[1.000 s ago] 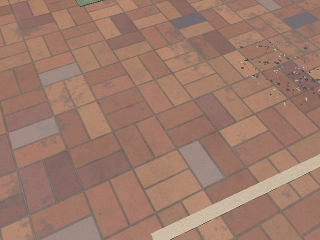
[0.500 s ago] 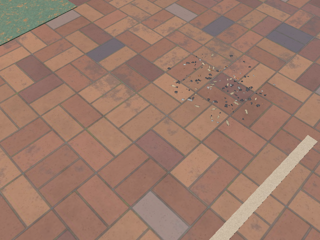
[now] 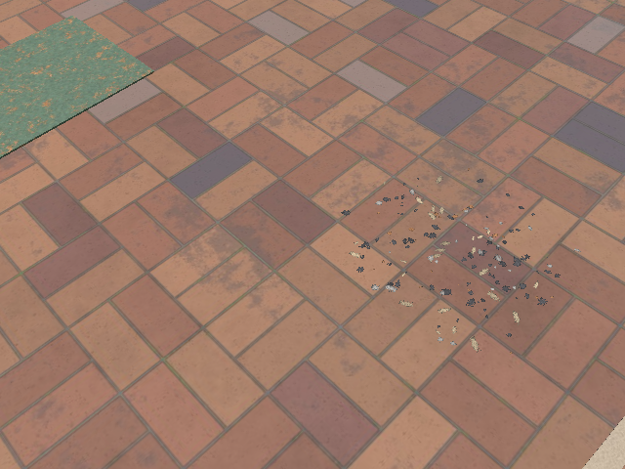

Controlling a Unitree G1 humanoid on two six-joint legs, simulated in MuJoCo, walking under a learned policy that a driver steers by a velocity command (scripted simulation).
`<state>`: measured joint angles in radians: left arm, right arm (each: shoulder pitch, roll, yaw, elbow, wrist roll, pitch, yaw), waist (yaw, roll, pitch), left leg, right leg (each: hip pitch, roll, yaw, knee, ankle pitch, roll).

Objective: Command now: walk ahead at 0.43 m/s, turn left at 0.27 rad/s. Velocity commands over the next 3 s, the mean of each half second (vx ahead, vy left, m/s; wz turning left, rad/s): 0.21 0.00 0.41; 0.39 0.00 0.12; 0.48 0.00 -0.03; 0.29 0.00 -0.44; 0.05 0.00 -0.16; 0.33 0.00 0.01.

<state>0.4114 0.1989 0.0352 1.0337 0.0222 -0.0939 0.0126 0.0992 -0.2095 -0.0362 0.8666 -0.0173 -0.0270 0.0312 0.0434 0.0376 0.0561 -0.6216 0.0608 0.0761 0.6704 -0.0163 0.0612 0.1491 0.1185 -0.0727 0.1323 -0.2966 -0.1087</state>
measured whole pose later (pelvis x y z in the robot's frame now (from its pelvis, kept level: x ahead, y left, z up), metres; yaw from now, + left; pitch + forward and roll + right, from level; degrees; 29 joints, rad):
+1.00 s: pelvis +0.34 +0.01 +0.01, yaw +17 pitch +2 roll +0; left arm 0.45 0.21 0.03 0.92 0.01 -0.08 -0.01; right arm 0.18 -0.27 -0.05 0.81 -0.04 -0.03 0.05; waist 0.03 0.06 0.00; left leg -0.62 0.06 0.02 0.88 -0.17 0.01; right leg 0.01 0.05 -0.01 0.20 -0.25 -0.05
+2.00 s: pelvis +0.78 +0.14 +0.00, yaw +0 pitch +1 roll +1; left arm 0.24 0.26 0.06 0.85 0.01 -0.01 0.00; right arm 0.14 -0.25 -0.04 0.80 -0.03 0.00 -0.03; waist 0.02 0.03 0.09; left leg -0.61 0.07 -0.05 1.08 -0.34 -0.04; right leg -0.31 0.13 0.02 0.40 -0.10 -0.13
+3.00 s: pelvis +0.98 +0.14 +0.01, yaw -2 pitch +0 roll +0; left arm 0.45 0.19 0.02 1.07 0.02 -0.09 0.01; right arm 0.15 -0.26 -0.05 0.92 -0.03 -0.03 0.04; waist 0.03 0.04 0.02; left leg -0.59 0.04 0.01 0.96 -0.19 0.05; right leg 0.06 0.07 -0.06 0.18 -0.24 -0.08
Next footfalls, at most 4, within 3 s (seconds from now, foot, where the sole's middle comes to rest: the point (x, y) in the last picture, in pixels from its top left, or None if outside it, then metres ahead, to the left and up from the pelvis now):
0.10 left None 0.22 0.08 -0.77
0.72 right None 0.32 -0.09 -0.77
1.18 left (262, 421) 0.55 0.19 -0.77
1.74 right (311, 293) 0.88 0.10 -0.77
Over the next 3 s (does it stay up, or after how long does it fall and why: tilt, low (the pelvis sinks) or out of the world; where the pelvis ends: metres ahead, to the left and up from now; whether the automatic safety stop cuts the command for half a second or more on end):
stays up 0.98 0.14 0.01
